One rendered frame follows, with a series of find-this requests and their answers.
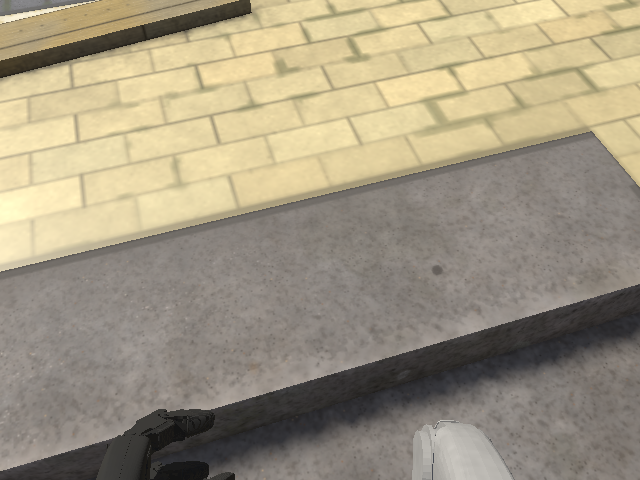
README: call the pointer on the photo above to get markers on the right robot thigh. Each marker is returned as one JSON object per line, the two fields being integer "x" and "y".
{"x": 456, "y": 451}

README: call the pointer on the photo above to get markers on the robot left hand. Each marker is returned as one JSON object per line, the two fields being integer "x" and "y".
{"x": 129, "y": 456}

